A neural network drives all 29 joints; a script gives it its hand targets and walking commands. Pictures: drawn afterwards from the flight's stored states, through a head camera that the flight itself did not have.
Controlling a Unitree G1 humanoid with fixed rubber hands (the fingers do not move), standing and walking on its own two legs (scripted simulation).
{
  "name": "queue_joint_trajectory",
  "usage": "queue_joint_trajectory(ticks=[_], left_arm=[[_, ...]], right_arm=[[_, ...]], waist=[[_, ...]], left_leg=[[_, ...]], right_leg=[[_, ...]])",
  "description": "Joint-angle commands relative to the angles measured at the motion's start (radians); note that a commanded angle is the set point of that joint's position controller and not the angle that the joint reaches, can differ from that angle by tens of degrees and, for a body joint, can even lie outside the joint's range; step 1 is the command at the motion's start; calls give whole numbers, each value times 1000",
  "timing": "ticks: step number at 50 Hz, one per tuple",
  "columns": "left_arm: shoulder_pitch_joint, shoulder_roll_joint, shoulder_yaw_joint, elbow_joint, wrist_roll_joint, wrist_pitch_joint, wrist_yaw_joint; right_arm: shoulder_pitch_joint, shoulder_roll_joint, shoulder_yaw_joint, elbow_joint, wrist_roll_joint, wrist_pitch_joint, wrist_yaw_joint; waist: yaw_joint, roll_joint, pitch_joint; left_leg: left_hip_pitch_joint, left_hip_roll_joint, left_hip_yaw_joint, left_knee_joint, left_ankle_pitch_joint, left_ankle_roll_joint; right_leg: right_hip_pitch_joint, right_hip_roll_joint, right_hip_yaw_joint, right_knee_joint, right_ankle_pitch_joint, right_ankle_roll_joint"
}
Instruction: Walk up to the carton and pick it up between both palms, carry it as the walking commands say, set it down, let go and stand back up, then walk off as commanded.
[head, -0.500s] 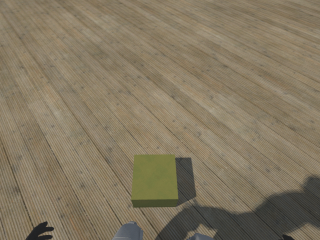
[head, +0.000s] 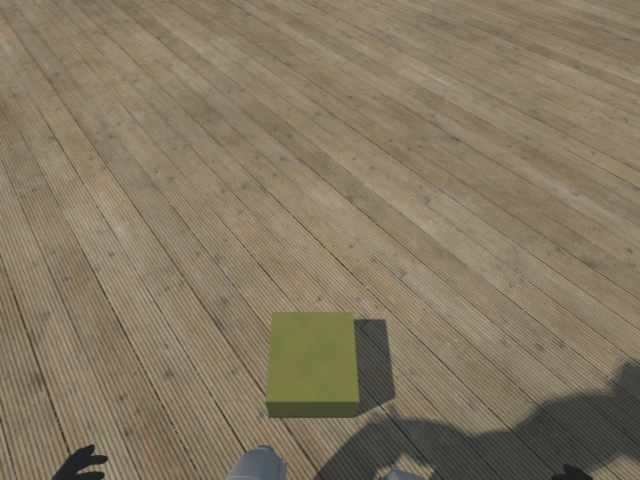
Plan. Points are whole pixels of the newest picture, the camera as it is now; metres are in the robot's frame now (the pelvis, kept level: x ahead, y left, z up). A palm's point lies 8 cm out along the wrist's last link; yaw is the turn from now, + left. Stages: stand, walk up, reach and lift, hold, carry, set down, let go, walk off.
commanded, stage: walk up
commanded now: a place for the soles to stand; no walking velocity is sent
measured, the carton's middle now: (312, 363) +0.51 +0.04 -0.65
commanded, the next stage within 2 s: none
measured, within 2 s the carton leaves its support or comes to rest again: neither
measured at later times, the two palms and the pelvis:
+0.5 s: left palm out of the picture +0.08 +0.32 -0.08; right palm out of the picture +0.11 -0.33 -0.08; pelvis +0.00 -0.01 +0.00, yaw +1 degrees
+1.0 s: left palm out of the picture +0.02 +0.41 -0.08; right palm out of the picture +0.15 -0.23 -0.10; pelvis +0.00 +0.07 -0.01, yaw +4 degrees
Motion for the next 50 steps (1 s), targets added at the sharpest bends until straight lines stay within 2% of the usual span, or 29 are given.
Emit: queue_joint_trajectory(ticks=[1, 3, 5, 6, 8, 10, 11, 12, 13, 16, 19, 21, 24, 25, 27, 28, 30, 31, 32, 33, 34, 37, 41, 44, 46, 47, 48, 49, 50], left_arm=[[-23, 200, 13, -48, -9, -6, 3], [60, 222, 26, -18, 5, -20, 4], [84, 307, 43, -17, 14, -33, 10], [50, 319, 47, -27, 12, -35, 11], [-33, 308, 35, -45, 10, -31, 11], [-69, 249, 13, -55, 0, -24, 12], [-80, 209, 1, -67, -1, -19, 9], [-74, 181, 1, -74, -8, -11, 6], [-49, 195, 11, -68, -13, -2, 6], [23, 204, 19, -29, -4, -13, 2], [93, 314, 44, -17, 16, -34, 11], [19, 322, 44, -33, 10, -34, 12], [-73, 256, 14, -56, 2, -24, 12], [-74, 216, 4, -64, -1, -21, 9], [-51, 187, 8, -75, -13, -5, 5], [-35, 215, 14, -60, -12, -3, 6], [24, 205, 20, -31, -6, -13, 3], [62, 225, 26, -21, 6, -20, 3], [319, 359, 54, 70, -2, -77, 49], [368, 448, 81, 73, 2, -98, 74], [305, 458, 86, 52, -2, -102, 88], [180, 387, 64, 10, 2, -112, 112], [187, 364, 53, -17, 6, -113, 108], [90, 377, 52, -45, 7, -99, 99], [4, 353, 40, -55, 8, -81, 88], [18, 277, 19, -48, 13, -73, 83], [52, 173, -4, -51, -1, -69, 85], [69, 209, -2, -38, -14, -57, 93], [63, 274, 13, -10, -8, -49, 92]], right_arm=[[5, -301, -86, -40, -38, -20, -15], [-64, -242, -66, -56, -30, -3, -11], [-86, -171, -49, -61, -10, -1, -9], [-63, -198, -57, -53, -17, 0, -14], [6, -210, -63, -36, -11, -9, -8], [82, -196, -68, -3, -18, -28, -5], [120, -220, -81, 8, -26, -32, -7], [107, -279, -91, -6, -34, -37, -10], [80, -314, -91, -27, -36, -31, -12], [-32, -271, -76, -45, -35, -8, -14], [-89, -175, -51, -60, -9, 3, -9], [-35, -214, -63, -43, -14, 1, -10], [75, -191, -65, -4, -17, -27, -4], [116, -209, -78, 13, -26, -32, -7], [88, -311, -90, -24, -34, -33, -12], [50, -312, -90, -31, -33, -28, -12], [-32, -275, -76, -40, -35, -10, -13], [-66, -240, -65, -52, -28, -2, -10], [-161, -192, -73, -156, -65, 52, 42], [-190, -144, -61, -179, -72, 70, 49], [-177, -189, -74, -175, -75, 78, 46], [-91, -209, -92, -141, -63, 88, 72], [-112, -163, -87, -125, -41, 94, 94], [-98, -174, -93, -94, -28, 90, 101], [11, -188, -110, -43, -35, 83, 97], [114, -210, -124, 2, -44, 75, 90], [155, -299, -141, -10, -63, 69, 78], [36, -309, -126, -75, -42, 72, 74], [-34, -292, -125, -81, -32, 77, 70]], waist=[[-14, 131, -144], [36, 49, -127], [52, -166, -90], [40, -134, -82], [-8, -116, -83], [-52, -56, -122], [-72, 41, -155], [-60, 175, -161], [-48, 190, -157], [10, 103, -124], [52, -165, -71], [20, -110, -63], [-54, -77, -114], [-68, 6, -145], [-50, 192, -158], [-36, 150, -151], [11, 114, -123], [34, 48, -115], [105, 79, -96], [128, -62, -38], [109, 12, -32], [9, 23, -58], [23, -135, -81], [1, -217, -93], [-86, -145, -120], [-126, 37, -158], [-149, 368, -151], [-112, 304, -97], [-91, 181, -53]], left_leg=[[178, 214, -528, -368, 4, 272], [-5, 119, -331, -254, -12, 177], [-216, -62, 41, 53, -51, 60], [-208, -18, 60, 107, -185, 49], [-71, 15, 61, 20, -191, 57], [171, 1, 18, -165, 73, 82], [286, 49, -117, -219, 150, 114], [299, 170, -405, -347, 73, 183], [283, 238, -583, -400, 22, 270], [92, 167, -441, -342, -60, 229], [-238, -62, 43, 55, -95, 56], [-163, 7, 42, 105, -211, 51], [153, -8, 47, -178, 22, 77], [278, 28, -65, -213, 138, 98], [295, 233, -558, -384, 52, 256], [250, 245, -566, -383, 33, 288], [100, 173, -442, -340, -48, 235], [-14, 118, -333, -262, -65, 177], [-337, -33, -98, 55, -130, 98], [-572, -41, -34, 243, -185, 48], [-568, 16, -120, 306, -181, 34], [-397, 74, -91, 291, -108, 14], [-236, 74, 24, 181, -53, 12], [-36, 49, 74, 30, -29, 19], [245, -3, 105, -106, 9, 48], [385, -39, 54, -163, -74, 72], [371, 143, -381, -451, -382, 150], [255, 212, -696, -650, -605, 198], [144, 213, -700, -678, -671, 182]], right_leg=[[-41, 35, 121, -46, -172, -37], [136, -15, 190, -230, -86, -78], [283, -231, 456, -484, -126, -179], [259, -324, 511, -495, -49, -238], [178, -293, 401, -415, 101, -238], [37, -161, 208, -248, 192, -137], [-64, -92, 135, -114, 151, -90], [-142, 3, 78, 49, 49, -35], [-153, 41, 110, 46, -145, -25], [45, 35, 126, -136, -118, -49], [275, -244, 493, -507, -164, -177], [212, -331, 504, -487, -16, -246], [53, -164, 214, -265, 194, -146], [-47, -102, 147, -143, 182, -102], [-166, 33, 107, 47, -82, -24], [-113, 34, 130, 26, -182, -27], [32, 34, 127, -129, -123, -46], [127, -15, 198, -234, -110, -76], [382, -172, 417, -449, -306, -118], [487, -409, 710, -596, -275, -154], [464, -469, 726, -586, -128, -178], [384, -376, 502, -456, 236, -182], [241, -293, 295, -378, 462, -222], [87, -281, 229, -367, 227, -209], [-123, -237, 159, -269, -50, -152], [-220, -163, 88, -60, -165, -116], [-332, -21, -14, 240, -199, -46], [-371, 46, 67, 289, -200, -27], [-289, 25, 128, 299, -171, -17]])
